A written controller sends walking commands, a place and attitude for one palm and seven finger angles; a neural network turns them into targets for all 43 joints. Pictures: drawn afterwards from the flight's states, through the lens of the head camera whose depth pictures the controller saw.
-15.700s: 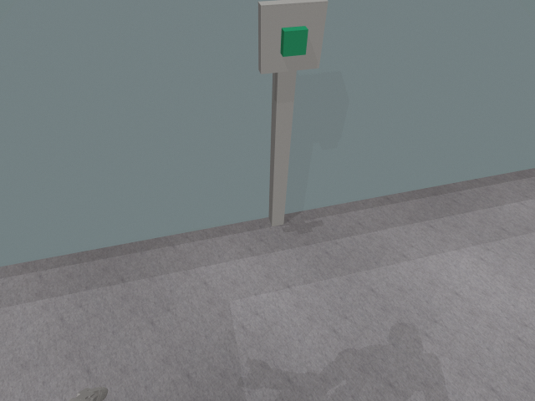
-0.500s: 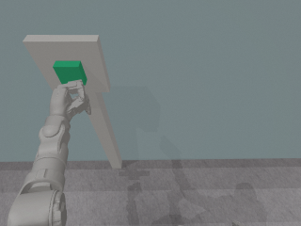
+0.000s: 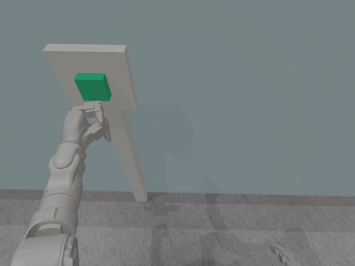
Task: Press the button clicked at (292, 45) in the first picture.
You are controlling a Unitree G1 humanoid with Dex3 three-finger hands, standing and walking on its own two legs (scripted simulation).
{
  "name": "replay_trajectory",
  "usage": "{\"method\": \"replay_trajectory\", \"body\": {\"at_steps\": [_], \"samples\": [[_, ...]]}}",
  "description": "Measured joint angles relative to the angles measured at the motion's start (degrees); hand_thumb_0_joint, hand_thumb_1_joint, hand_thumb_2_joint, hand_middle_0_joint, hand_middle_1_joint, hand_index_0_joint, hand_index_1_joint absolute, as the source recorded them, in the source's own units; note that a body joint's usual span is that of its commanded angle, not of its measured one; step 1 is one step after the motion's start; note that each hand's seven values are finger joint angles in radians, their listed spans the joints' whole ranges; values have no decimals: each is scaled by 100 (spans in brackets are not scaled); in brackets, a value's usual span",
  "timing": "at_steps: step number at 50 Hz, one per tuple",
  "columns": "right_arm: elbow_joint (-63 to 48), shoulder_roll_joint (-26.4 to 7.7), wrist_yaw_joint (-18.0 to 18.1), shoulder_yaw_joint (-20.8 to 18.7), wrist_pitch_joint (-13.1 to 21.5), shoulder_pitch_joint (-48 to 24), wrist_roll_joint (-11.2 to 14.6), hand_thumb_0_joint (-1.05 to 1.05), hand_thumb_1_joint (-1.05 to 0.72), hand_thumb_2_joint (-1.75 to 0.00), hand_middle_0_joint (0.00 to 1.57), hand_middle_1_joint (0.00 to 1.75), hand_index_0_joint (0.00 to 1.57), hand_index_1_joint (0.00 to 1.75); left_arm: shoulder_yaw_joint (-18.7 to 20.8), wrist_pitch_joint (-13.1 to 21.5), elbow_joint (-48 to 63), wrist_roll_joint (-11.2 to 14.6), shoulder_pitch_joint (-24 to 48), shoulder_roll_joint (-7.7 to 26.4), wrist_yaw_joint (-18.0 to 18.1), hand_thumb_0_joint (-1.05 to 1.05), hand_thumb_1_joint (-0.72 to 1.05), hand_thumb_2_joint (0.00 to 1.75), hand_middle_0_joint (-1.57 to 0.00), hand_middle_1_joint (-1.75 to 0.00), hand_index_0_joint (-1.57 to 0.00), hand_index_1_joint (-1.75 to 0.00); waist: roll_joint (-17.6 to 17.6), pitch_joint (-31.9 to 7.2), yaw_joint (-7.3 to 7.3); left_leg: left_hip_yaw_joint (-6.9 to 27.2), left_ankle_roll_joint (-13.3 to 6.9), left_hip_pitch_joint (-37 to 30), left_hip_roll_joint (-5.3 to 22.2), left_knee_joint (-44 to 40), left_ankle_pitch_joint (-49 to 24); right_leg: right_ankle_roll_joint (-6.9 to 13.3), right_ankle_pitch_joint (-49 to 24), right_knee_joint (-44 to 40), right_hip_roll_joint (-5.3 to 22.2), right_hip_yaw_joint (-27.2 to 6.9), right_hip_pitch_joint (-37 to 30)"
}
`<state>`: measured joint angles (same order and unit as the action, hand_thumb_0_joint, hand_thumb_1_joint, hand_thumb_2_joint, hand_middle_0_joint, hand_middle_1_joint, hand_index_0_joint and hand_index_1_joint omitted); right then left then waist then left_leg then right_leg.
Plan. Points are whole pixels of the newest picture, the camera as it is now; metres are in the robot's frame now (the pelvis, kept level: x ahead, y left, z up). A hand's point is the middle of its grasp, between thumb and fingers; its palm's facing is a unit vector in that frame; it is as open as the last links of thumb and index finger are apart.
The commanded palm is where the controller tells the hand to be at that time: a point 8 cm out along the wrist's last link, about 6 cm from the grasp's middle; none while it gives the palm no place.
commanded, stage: aim a knuckle at the button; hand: left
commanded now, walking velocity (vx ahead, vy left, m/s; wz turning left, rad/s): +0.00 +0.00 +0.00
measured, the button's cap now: (94, 86) +0.51 +0.22 +0.13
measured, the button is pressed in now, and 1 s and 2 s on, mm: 0 8 0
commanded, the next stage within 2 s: press the button with the knuckle in 0.04 s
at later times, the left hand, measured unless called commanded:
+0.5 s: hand (105, 117) +0.43 +0.18 +0.09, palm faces +0.00 -1.00 +0.00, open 3.1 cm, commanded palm +0.41 +0.24 +0.10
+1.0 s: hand (106, 111) +0.45 +0.19 +0.09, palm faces +0.01 -1.00 -0.01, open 2.8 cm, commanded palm +0.45 +0.23 +0.10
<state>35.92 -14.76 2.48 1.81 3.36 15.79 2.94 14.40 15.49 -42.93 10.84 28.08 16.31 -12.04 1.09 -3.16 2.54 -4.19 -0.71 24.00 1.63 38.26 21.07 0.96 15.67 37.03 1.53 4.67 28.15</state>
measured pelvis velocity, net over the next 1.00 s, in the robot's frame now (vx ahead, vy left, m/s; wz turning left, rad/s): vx -0.01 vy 0.01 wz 0.01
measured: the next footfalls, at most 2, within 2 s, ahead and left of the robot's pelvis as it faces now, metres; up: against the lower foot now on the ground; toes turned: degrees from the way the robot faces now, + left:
none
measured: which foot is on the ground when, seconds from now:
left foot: down 0.00-1.00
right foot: down 0.00-1.00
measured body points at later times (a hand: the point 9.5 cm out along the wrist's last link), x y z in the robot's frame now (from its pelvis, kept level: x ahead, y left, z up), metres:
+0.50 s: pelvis +0.00 +0.00 +0.00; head +0.05 +0.00 +0.44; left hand +0.43 +0.24 +0.10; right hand +0.07 -0.26 -0.12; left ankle -0.02 +0.11 -0.72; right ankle +0.03 -0.11 -0.72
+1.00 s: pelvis -0.01 +0.01 -0.01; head +0.06 +0.01 +0.43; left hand +0.45 +0.24 +0.09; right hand +0.04 -0.26 -0.13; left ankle -0.02 +0.11 -0.72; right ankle +0.03 -0.11 -0.72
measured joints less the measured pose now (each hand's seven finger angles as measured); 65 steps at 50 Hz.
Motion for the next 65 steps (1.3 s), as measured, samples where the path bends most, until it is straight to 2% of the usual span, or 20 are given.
{"method": "replay_trajectory", "body": {"at_steps": [11, 26, 37, 44, 51, 65], "samples": [[27, -51, 55, 15, -22, 69, 19, 1, -91, -90, 20, 30, 20, 30, -17, -10, -148, 71, 110, 110, -154, 2, 90, 90, -130, -150, -130, -150, -7, 56, -20, 67, 5, 109, -5, 106, 8, 9, 10, 64, 15, 62, 63], [132, -72, 20, 3, -98, 356, -39, 1, -91, -90, 20, 30, 20, 30, 295, 155, -1107, -69, 929, 429, -182, 2, 90, 90, -130, -150, -130, -150, -33, -6, 218, 0, -10, 433, 24, 246, 57, 1, 10, 176, -13, -11, 410], [194, -76, -22, -45, -211, 542, -74, 1, -91, -90, 20, 30, 20, 30, 433, 294, -1352, -168, 1119, 493, -187, 0, 88, 91, -130, -150, -129, -150, -32, -47, 280, -28, -28, 578, 46, 322, 112, -18, 26, 210, -35, -43, 551], [237, -69, -15, -35, -203, 521, -80, 1, -91, -90, 20, 30, 20, 30, 334, 371, -1633, -178, 1338, 522, -158, -1, 84, 92, -130, -150, -130, -150, -19, -41, 272, 36, -37, 676, 31, 398, 117, -26, 25, 234, -13, 15, 596], [283, -76, -22, 11, -128, 429, -122, 0, -91, -90, 20, 30, 20, 30, 278, 426, -2143, -280, 1844, 650, -113, -2, 82, 94, -130, -150, -130, -150, -29, -17, 323, 105, -44, 918, 2, 531, 100, -24, 17, 332, 27, 79, 791], [451, -142, -33, 57, 9, 577, -158, 0, -91, -90, 20, 30, 20, 30, 46, 515, -2656, -264, 2421, 837, 0, -2, 77, 99, -130, -150, -134, -150, -31, 8, 403, 249, -29, 1347, -34, 749, 37, 7, -20, 492, 81, 211, 1131]]}}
